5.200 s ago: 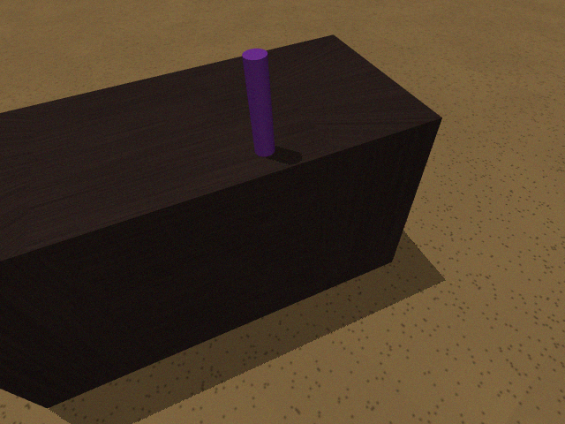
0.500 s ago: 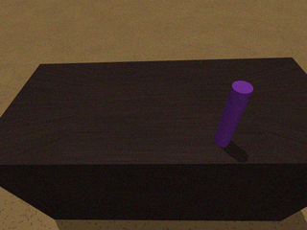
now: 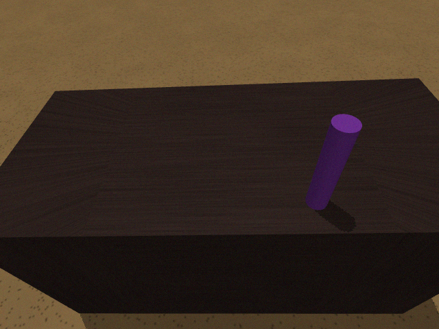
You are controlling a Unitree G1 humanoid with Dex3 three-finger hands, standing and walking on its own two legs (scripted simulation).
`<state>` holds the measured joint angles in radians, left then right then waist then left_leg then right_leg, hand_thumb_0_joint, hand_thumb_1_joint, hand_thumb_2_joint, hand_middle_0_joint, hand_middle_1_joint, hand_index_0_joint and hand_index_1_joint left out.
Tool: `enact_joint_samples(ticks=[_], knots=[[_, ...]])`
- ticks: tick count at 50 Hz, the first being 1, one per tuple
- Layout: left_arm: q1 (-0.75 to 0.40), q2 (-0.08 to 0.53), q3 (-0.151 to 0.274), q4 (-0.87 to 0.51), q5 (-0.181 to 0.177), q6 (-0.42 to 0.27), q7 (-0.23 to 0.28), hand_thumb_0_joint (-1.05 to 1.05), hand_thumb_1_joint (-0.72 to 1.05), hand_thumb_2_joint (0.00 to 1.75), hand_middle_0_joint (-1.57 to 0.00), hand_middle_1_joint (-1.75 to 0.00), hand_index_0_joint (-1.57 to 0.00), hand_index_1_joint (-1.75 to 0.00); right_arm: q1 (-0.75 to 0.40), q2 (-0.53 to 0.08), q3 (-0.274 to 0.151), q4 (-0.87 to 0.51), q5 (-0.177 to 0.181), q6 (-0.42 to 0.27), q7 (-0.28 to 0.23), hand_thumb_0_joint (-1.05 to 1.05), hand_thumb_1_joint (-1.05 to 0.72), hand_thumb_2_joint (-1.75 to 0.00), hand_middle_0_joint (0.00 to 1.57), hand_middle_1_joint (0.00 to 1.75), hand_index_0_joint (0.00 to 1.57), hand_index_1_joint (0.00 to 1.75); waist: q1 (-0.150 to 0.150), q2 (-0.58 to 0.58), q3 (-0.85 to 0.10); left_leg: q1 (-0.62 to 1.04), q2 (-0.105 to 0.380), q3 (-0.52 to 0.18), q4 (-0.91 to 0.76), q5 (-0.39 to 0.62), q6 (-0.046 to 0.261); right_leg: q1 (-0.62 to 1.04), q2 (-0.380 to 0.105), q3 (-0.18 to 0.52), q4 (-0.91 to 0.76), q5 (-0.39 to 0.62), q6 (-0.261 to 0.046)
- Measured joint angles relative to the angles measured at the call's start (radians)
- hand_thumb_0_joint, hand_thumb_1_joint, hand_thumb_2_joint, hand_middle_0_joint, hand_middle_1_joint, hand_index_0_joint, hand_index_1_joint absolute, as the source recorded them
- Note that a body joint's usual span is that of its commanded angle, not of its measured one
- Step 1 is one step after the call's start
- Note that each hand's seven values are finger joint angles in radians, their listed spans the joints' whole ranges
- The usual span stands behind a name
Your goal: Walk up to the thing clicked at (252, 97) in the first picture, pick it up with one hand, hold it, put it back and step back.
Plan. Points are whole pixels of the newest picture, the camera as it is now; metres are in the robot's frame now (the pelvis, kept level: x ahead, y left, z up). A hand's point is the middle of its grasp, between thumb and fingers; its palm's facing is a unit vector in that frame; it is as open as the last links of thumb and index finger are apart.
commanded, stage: stand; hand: right
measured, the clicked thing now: (328, 168) +0.42 -0.20 +0.04
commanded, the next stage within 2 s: rise first in 0.72 s
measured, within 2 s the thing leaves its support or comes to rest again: neither
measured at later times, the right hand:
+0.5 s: hand out of the picture +0.08 -0.25 -0.16, palm faces -0.04 +0.94 -0.34, open 7.4 cm
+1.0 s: hand out of the picture +0.14 -0.24 -0.14, palm faces +0.17 +0.94 -0.31, open 9.5 cm
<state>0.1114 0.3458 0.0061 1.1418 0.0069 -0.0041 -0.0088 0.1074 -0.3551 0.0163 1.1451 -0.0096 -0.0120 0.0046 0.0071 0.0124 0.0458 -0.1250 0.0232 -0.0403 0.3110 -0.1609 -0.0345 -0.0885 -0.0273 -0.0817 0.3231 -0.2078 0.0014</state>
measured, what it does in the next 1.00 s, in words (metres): stands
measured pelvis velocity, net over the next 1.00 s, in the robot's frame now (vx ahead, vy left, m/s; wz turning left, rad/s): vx -0.01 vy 0.01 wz -0.04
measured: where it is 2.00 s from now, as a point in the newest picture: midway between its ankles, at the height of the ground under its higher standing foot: outside the picture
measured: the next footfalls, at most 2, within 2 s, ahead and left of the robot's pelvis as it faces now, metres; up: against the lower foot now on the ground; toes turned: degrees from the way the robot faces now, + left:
none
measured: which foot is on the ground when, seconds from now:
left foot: down 0.00-1.00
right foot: down 0.00-1.00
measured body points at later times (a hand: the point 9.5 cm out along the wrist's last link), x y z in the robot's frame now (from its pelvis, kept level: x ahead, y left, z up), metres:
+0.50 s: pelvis +0.01 +0.00 +0.00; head +0.02 -0.01 +0.45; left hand +0.08 +0.30 -0.13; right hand +0.09 -0.30 -0.14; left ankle +0.01 +0.14 -0.75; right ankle -0.02 -0.11 -0.75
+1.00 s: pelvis -0.01 +0.01 -0.01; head +0.03 +0.00 +0.44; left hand +0.14 +0.29 -0.12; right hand +0.13 -0.29 -0.12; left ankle +0.01 +0.14 -0.75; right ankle -0.02 -0.11 -0.75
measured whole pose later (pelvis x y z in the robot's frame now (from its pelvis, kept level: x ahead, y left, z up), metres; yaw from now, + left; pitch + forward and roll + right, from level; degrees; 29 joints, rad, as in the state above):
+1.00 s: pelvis -0.01 +0.01 -0.01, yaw -2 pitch +1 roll +0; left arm 0.08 0.30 0.06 0.90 -0.08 -0.08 0.05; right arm 0.03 -0.31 -0.07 0.93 0.07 -0.07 -0.06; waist 0.00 0.01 0.09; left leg -0.23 0.03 0.00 0.42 -0.20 -0.03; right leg -0.21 -0.02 -0.04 0.43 -0.23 0.00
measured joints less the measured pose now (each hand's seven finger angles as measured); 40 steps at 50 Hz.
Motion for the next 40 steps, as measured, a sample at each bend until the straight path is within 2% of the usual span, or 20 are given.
enact_joint_samples(ticks=[40], knots=[[-0.001, 0.001, 0.001, -0.007, 0.002, -0.002, 0.004, 0.0, 0.9, 0.9, -0.21, -0.3, -0.21, -0.3, -0.002, 0.001, -0.002, -0.013, 0.0, 0.004, -0.002, 0.01, -0.9, -0.9, 0.2, 0.3, 0.21, 0.29, -0.002, -0.003, 0.002, 0.015, 0.007, 0.01, 0.001, -0.011, 0.0, 0.018, 0.007, 0.009, -0.016, 0.001, 0.0]])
